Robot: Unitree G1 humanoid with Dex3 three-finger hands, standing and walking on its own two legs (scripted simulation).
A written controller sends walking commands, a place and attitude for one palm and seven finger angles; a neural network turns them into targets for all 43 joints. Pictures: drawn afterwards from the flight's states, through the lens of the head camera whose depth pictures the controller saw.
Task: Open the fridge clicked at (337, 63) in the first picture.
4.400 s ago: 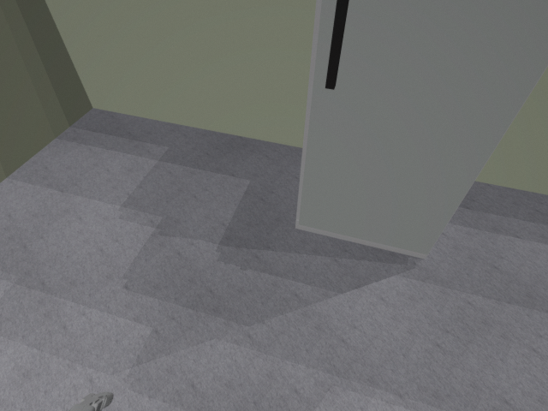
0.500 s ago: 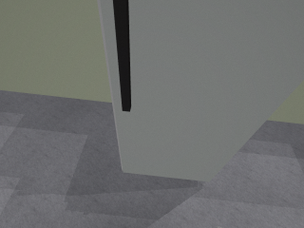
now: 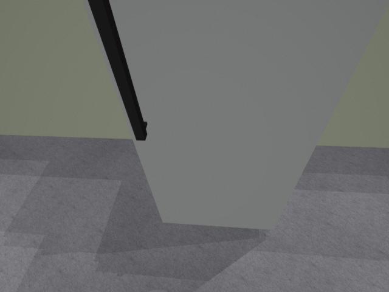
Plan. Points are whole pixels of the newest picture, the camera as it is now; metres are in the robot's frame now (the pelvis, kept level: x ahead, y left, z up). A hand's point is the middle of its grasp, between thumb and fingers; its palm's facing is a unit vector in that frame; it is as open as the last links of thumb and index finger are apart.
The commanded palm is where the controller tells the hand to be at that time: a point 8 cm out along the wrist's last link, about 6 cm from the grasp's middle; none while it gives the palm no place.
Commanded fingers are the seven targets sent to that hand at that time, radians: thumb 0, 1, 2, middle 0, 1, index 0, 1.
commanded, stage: come to a stop and stand still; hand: left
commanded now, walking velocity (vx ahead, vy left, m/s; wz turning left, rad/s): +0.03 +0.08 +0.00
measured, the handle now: (122, 60) +0.52 +0.18 +0.23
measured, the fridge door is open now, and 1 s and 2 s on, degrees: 0 0 0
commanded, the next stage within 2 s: look again from close up in 0.78 s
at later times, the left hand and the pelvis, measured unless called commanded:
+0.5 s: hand out of the picture -0.03 +0.22 -0.17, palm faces +0.03 -0.98 -0.19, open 7.3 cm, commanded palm none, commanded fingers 0.00 0.90 0.90 -0.20 -0.30 -0.20 -0.30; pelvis -0.03 +0.05 +0.00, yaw -1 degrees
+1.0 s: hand out of the picture -0.03 +0.24 -0.17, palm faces +0.00 -0.97 -0.24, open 7.3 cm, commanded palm none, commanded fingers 0.00 0.90 0.90 -0.20 -0.30 -0.20 -0.30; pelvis -0.03 +0.06 -0.01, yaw +0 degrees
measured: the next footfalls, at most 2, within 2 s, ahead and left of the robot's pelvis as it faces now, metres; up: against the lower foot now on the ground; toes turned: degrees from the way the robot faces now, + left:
left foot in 0.18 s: +0.01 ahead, +0.17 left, +0.00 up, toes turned +3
right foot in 0.38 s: +0.02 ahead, -0.07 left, +0.00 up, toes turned -4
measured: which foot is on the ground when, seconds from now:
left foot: up 0.00-0.16, down 0.18-1.00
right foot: down 0.00-0.18, up 0.20-0.36, down 0.38-1.00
